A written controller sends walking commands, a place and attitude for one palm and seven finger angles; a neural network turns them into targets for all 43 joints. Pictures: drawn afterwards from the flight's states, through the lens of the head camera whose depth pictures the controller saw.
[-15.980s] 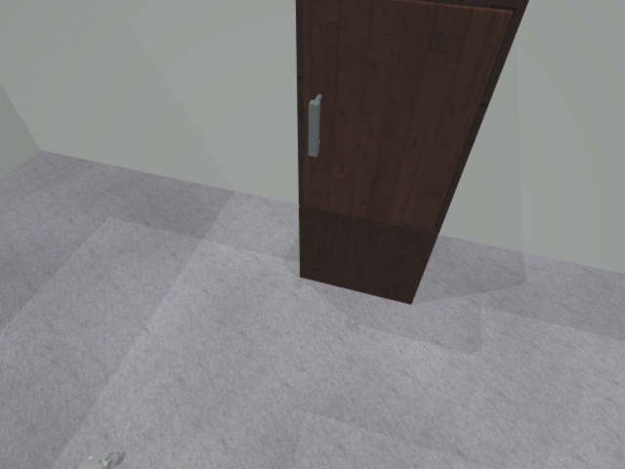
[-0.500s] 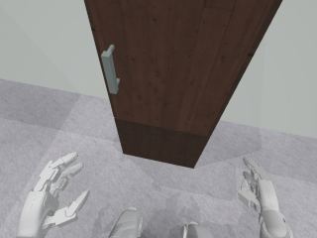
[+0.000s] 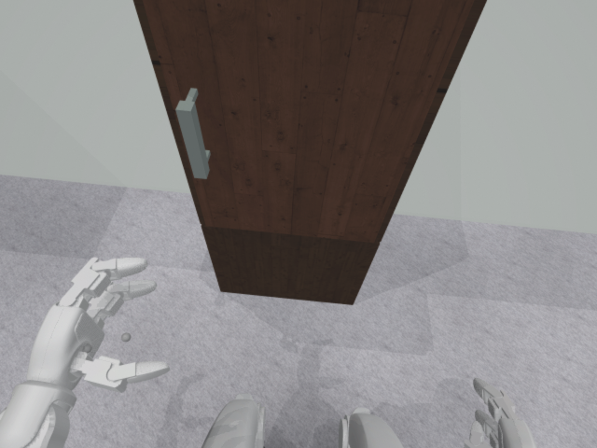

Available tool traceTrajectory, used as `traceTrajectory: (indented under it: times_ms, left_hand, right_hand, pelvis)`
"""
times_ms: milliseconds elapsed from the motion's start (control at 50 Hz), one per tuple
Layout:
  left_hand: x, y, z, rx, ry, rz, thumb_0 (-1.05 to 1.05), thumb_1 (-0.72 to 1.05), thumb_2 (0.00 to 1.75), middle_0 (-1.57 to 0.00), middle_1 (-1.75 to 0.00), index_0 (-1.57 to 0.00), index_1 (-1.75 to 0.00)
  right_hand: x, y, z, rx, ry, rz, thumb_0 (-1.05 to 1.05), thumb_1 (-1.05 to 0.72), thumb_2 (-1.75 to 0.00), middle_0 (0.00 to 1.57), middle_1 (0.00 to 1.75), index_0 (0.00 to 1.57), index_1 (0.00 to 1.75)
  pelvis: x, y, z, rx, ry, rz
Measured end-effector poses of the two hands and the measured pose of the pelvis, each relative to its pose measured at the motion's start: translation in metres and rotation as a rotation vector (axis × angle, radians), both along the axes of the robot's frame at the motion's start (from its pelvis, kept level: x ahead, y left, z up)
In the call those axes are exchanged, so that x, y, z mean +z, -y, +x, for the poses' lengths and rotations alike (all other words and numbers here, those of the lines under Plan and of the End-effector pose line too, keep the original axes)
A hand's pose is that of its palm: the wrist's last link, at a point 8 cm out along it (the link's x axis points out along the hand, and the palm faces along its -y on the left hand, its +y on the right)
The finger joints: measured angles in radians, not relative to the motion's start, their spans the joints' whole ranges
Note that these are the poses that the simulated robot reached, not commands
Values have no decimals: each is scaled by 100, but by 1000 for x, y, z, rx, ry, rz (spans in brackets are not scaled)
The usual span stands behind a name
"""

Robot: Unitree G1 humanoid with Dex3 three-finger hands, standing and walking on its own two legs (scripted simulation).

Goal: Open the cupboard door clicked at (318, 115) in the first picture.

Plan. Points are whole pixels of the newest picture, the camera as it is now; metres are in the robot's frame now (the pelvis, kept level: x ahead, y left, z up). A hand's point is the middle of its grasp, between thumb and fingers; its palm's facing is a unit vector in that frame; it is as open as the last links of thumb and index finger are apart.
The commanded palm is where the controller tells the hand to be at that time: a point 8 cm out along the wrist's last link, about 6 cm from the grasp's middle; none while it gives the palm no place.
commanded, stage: raise the hand with hooked fingers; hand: left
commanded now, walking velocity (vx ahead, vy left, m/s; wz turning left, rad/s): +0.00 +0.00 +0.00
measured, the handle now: (197, 135) +0.57 +0.20 +0.05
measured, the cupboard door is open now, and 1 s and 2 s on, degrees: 0 0 0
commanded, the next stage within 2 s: move the hooked fingers beside the handle in 1.06 s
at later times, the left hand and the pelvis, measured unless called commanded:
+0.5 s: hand (77, 285) +0.29 +0.28 +0.07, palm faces -0.02 -1.00 -0.06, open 14.0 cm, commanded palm +0.27 +0.33 +0.07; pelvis +0.01 +0.01 +0.02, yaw +0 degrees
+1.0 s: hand (91, 271) +0.31 +0.27 +0.07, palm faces -0.04 -1.00 -0.04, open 14.0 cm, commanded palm +0.28 +0.32 +0.08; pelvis +0.02 +0.00 +0.02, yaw -1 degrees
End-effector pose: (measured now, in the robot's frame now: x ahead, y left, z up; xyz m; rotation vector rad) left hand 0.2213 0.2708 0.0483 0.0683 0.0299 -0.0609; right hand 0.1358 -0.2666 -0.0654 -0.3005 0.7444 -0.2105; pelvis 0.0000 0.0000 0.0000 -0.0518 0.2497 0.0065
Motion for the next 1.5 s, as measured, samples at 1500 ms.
traceTrajectory:
  times_ms: [1500]
  left_hand:
    - [28,-42,117,-8,11,-35,-2,-50,30,-30,-120,-30,-120]
  right_hand:
    - [2,-2,7,17,-68,20,1,-90,-90,21,30,20,30]
  pelvis:
    - [11,9,15,-14,-32,0]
